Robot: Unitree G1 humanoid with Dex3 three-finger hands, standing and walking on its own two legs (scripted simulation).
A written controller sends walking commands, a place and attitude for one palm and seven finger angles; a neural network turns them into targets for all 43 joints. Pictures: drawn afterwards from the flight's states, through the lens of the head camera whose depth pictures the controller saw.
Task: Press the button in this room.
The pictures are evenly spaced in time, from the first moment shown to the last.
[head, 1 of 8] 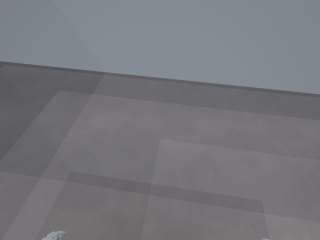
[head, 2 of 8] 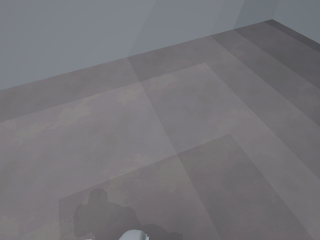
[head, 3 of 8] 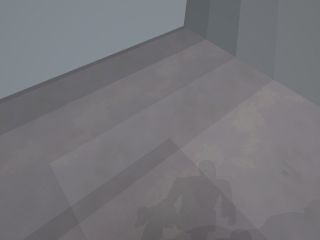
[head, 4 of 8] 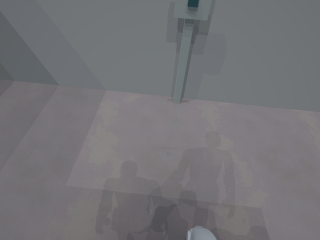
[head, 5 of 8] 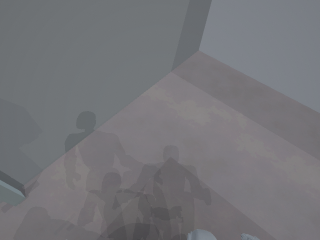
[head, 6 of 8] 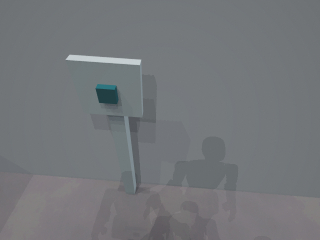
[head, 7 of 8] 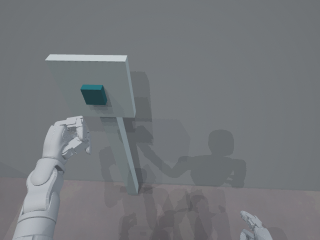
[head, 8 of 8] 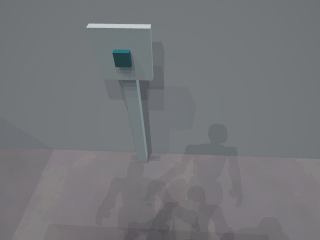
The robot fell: no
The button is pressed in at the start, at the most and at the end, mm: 0 13 0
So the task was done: yes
